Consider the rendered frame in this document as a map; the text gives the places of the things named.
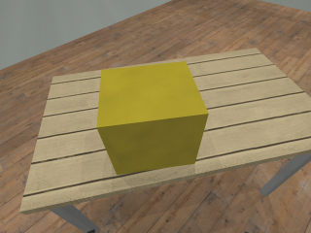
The carton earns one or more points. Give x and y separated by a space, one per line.
150 117

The table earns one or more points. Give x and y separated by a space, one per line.
257 114

